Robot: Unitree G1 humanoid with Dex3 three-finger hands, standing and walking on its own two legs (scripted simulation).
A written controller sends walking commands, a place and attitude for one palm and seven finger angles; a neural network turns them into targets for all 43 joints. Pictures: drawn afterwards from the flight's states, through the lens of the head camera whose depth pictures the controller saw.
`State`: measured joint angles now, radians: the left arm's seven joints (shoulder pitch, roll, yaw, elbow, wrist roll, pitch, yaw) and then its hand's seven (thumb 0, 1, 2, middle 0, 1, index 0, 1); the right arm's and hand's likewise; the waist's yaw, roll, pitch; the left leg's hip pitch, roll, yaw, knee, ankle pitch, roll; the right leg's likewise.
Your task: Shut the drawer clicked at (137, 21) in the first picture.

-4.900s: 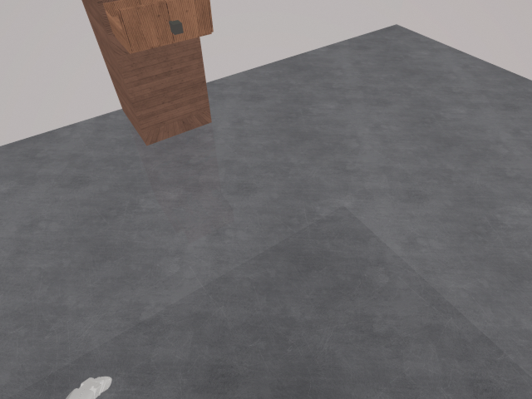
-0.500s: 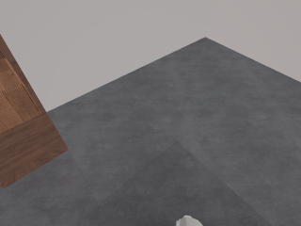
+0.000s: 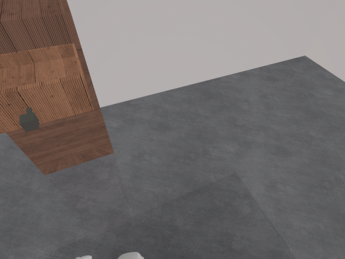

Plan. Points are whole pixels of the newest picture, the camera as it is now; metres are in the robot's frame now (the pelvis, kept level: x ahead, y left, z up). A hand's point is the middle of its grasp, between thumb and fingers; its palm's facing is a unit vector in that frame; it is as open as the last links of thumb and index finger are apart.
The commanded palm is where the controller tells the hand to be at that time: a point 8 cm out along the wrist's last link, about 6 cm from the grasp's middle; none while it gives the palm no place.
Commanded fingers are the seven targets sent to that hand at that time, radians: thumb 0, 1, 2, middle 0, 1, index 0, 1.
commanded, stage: turn to face it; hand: left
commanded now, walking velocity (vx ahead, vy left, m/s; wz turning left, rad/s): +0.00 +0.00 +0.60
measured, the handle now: (29, 117) +0.51 +0.49 -0.04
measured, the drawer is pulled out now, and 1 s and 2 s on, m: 0.23 0.23 0.23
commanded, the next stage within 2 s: take the last steps up to it in 0.74 s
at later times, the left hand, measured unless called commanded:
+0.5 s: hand out of the picture +0.04 +0.25 -0.15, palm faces +0.28 -0.92 -0.28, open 7.4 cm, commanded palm none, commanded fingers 0.00 0.90 0.90 -0.20 -0.30 -0.20 -0.30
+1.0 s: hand out of the picture -0.09 +0.16 -0.15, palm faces +0.50 -0.83 -0.24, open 7.4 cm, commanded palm none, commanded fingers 0.00 0.90 0.90 -0.20 -0.30 -0.20 -0.30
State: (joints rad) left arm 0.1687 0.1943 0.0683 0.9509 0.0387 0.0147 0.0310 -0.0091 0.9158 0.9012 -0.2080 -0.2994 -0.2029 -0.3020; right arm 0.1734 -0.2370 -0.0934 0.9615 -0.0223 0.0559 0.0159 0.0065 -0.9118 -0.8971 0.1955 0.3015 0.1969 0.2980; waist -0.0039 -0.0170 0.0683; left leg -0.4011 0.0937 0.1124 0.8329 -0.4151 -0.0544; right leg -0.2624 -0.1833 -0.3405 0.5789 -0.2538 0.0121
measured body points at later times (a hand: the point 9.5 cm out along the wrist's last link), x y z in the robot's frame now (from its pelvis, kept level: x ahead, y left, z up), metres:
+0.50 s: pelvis +0.00 +0.02 +0.01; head +0.04 +0.03 +0.46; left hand +0.03 +0.30 -0.13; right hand +0.12 -0.20 -0.14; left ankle +0.03 +0.11 -0.73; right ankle +0.02 -0.14 -0.68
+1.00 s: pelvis -0.03 -0.02 +0.01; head +0.00 -0.02 +0.46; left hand -0.12 +0.20 -0.13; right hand +0.15 -0.22 -0.14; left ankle -0.12 +0.09 -0.69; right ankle +0.02 -0.12 -0.73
